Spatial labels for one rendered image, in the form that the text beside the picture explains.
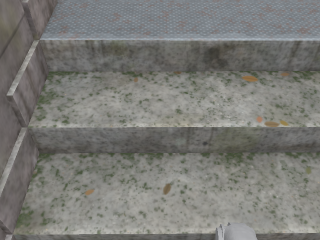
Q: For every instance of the right robot thigh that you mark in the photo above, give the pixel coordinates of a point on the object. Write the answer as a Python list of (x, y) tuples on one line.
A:
[(234, 231)]

